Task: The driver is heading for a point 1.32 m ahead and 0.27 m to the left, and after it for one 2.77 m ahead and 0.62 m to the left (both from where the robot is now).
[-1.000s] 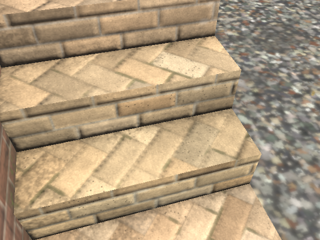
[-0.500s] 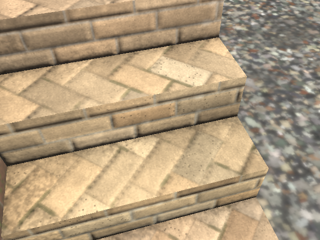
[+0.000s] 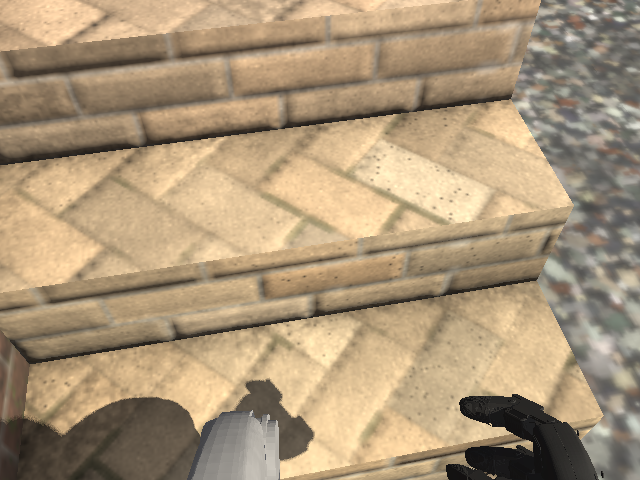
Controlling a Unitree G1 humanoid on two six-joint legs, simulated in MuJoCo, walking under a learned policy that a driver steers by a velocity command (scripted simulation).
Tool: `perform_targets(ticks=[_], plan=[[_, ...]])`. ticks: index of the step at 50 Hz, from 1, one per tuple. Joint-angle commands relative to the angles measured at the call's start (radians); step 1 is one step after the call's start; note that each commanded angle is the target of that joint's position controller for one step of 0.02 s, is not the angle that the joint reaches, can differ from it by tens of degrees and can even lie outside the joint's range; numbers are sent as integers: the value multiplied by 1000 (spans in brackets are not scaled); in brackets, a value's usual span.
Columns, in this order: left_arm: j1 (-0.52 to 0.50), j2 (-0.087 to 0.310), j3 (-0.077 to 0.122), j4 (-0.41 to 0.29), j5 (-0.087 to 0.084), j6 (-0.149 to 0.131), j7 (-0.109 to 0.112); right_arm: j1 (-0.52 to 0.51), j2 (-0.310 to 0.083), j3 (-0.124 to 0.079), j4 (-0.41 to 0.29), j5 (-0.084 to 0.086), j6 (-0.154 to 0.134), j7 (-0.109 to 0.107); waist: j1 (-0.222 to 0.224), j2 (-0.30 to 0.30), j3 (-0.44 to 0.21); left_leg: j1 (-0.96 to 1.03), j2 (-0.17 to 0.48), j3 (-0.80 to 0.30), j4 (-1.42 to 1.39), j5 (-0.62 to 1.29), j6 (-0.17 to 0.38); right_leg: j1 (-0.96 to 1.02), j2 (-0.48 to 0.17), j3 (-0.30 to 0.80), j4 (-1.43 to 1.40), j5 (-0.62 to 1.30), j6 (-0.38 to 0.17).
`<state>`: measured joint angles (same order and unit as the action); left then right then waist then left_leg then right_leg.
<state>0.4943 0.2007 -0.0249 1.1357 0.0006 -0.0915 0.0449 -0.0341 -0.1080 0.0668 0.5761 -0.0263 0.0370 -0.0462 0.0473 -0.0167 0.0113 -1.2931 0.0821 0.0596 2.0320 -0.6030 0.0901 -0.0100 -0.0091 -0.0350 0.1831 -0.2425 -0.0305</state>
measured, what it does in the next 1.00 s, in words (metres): climbs: left foot 0.19 m higher, then right foot 0.20 m higher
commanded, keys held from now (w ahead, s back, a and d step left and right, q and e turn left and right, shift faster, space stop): w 0.36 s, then no key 0.52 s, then w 0.12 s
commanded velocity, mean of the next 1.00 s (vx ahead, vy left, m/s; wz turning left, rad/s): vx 0.30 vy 0.00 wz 0.00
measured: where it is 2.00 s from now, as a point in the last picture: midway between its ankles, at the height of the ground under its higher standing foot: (217, 174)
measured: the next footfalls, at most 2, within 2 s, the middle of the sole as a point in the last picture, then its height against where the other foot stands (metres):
left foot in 0.08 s outside the picture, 0.19 m higher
right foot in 0.62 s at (378, 379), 0.20 m higher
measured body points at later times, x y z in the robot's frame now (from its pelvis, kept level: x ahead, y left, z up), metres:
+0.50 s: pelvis +0.23 +0.06 +0.19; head +0.28 +0.09 +0.63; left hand +0.44 +0.18 +0.07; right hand +0.10 -0.14 +0.06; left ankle +0.17 +0.13 -0.55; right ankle +0.35 -0.06 -0.23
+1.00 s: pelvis +0.40 +0.04 +0.36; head +0.40 +0.02 +0.81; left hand +0.43 +0.29 +0.23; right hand +0.56 -0.16 +0.24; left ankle +0.39 +0.19 -0.11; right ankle +0.46 -0.03 -0.36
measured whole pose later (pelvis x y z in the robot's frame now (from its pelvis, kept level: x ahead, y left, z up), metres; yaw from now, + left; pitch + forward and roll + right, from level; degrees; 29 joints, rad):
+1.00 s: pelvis +0.40 +0.04 +0.36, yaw +1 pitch +1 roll +0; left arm 0.33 0.16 0.06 0.98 0.01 -0.13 0.00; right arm 0.15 -0.13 -0.04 0.74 -0.04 -0.01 -0.05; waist 0.01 0.06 -0.03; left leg -0.93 -0.10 -0.12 1.95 -0.07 0.06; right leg -0.41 0.01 -0.13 0.63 -0.25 -0.09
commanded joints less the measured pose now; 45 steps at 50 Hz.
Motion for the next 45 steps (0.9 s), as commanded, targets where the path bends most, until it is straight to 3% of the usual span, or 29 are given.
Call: perform_targets(ticks=[1, 3, 4, 5, 6, 7, 8, 9, 10, 12, 17, 21, 22, 23, 24, 26, 28, 30, 31, 32, 33, 34, 35, 36, 37, 38, 41, 44, 45], plan=[[-81, 142, 15, -68, -33, 19, 32, -71, 15, 44, -128, 28, -18, 5, -86, -26, 6, 595, -29, 103, -604, 99, 20, -325, -165, 27, -255, 728, -181], [-56, 304, 65, -101, -50, 5, 2, 335, -79, -18, 31, 53, -33, -11, -210, -214, -326, 926, -160, 143, -693, 131, 11, -60, -236, -12, 185, 1853, -172], [-79, 327, 93, -113, -66, -5, -18, 422, -145, -45, 63, 24, -54, -6, -248, -230, -418, 1008, -190, 58, -952, 145, 23, 36, -208, -10, 427, 1829, -138], [-83, 257, 97, -151, -67, -24, -49, 540, -279, -98, 118, -13, -51, -29, -272, 35, -440, 1217, 15, -453, -1251, 155, 74, -275, -73, 66, 797, 1374, -77], [-76, 135, 85, -172, -15, -32, -80, 624, -394, -135, 181, -21, -31, -59, -251, 393, -484, 1308, 220, -972, -1681, 341, 106, -504, 192, 222, 1198, 157, -57], [-69, 35, 71, -181, 46, -26, -88, 454, -356, -147, 166, -6, -26, -50, -158, 220, -421, 1141, 268, -1043, -1709, 78, 82, -611, 181, 388, 1612, 148, -53], [-146, -6, 63, -240, 63, -9, -91, 292, -281, -129, 187, 3, -28, -29, -69, 81, -218, 957, 222, -920, -1660, -263, 69, -738, 127, 313, 1684, 214, -63], [-242, -35, 50, -300, 79, -6, -80, 257, -178, -104, 262, 13, -37, -14, -35, 45, -28, 847, 195, -752, -1594, -291, 83, -889, 107, 215, 1768, 245, -83], [-263, -83, 32, -325, 83, 12, -58, 295, -61, -75, 339, 19, -53, -5, -3, -37, 40, 776, 144, -557, -1523, -76, 58, -944, 104, 217, 1800, 271, -94], [-228, -160, 6, -345, 55, 45, -42, 358, 14, -58, 426, 10, -89, 23, 22, 76, 62, 791, 96, -391, -1567, 148, 46, -1095, 131, 216, 2005, 138, -108], [-296, -94, -3, -395, 18, 73, -28, 379, -64, -58, 464, 33, -152, 39, 44, 32, 38, 793, 36, -121, -1692, 385, -9, -1126, 107, 101, 1808, 169, -77], [-515, -179, -28, -505, 3, 68, -21, 577, -95, -64, 499, 53, -171, 10, -28, 89, 115, 1092, 133, -193, -1770, 388, 53, -1552, 50, 94, 2077, -42, -95], [-550, -166, -25, -523, 5, 64, -17, 613, -113, -75, 499, 52, -176, 2, -37, 68, 124, 1138, 135, -197, -1782, 365, 48, -1583, 33, 76, 2021, -70, -91], [-639, -174, -33, -578, 45, 71, -31, 648, -123, -84, 496, 44, -170, -8, -60, 28, 111, 1180, 108, -172, -1819, 357, 17, -1572, -9, -20, 1873, -48, -91], [-686, -184, -40, -612, 49, 75, -44, 665, -98, -83, 500, 54, -156, -24, -72, 30, 102, 1168, 89, -160, -1837, 411, 5, -1508, -44, -47, 1756, -20, -91], [-715, -208, -57, -649, 29, 103, -63, 726, -132, -103, 487, 71, -137, -67, -124, 112, 7, 1251, 109, -143, -1988, 779, 60, -1286, -63, -123, 1517, -119, -95], [-658, -220, -58, -611, 11, 130, -59, 733, -121, -114, 469, 44, -116, -82, -137, 124, -65, 1372, 94, -53, -1962, 1169, 57, -1073, -24, -176, 1299, -216, -103], [-446, -166, -24, -548, -14, 102, -41, 617, -190, -120, 403, 32, -132, -51, -8, 192, -206, 1333, 187, -10, -1765, 2206, 24, -655, 79, -189, 1141, -134, -168], [-255, -101, 5, -508, -4, 100, -39, 528, -268, -140, 350, 56, -154, -18, 90, 209, -338, 1350, 196, -6, -1586, 2221, 29, -440, 94, -125, 984, -91, -186], [-155, -19, 39, -463, 24, 110, -40, 482, -322, -156, 309, 88, -181, 23, 164, 162, -441, 1269, 150, -14, -1370, 2044, 11, -196, 89, -15, 825, -50, -196], [-86, 60, 64, -433, 39, 102, -25, 513, -251, -144, 264, 91, -197, 77, 151, -103, -492, 894, -2, -15, -966, 1525, -39, 14, -171, 426, 656, 158, -368], [-149, 82, 83, -453, 52, 131, -1, 414, -252, -166, 282, 70, -198, 103, 168, -183, -596, 928, -224, -97, -409, 482, -64, -127, -295, 839, 248, 123, -468], [-299, 106, 101, -466, 18, 113, -8, 436, -153, -170, 240, 18, -182, 102, 65, -35, -528, 792, -206, -288, -38, 430, -83, -205, -323, 884, 156, -8, -435], [-397, 93, 108, -421, 6, 98, -14, 388, -92, -155, 190, -14, -145, 76, -25, 79, -377, 680, -142, -235, 67, 458, -68, -328, -317, 806, 173, -275, -371], [-407, 36, 98, -355, -6, 83, -9, 299, -58, -143, 129, -44, -114, 41, -53, 113, -123, 553, -118, -205, 82, 434, -38, -516, -267, 670, 240, -413, -286], [-412, -26, 79, -298, -1, 65, -11, 311, -27, -129, 108, -48, -91, 15, -108, 116, 22, 483, -126, -227, 71, 428, -22, -620, -203, 522, 274, -400, -212], [-357, -80, 58, -218, 19, 15, -38, 408, -11, -108, 130, -14, -58, 1, -163, 48, 59, 434, -148, -245, -40, 504, -9, -601, -129, 230, 297, -103, -125], [-281, 19, 83, -213, 23, -44, -55, 354, -41, -111, 132, -15, -53, -12, -134, 31, 11, 446, -179, -205, -187, 522, -36, -511, -138, 137, 260, 229, -129], [-255, 3, 76, -212, 21, -55, -53, 387, -32, -112, 170, 7, -46, -6, -129, 37, -21, 472, -191, -178, -180, 535, -47, -496, -155, 119, 246, 258, -140]])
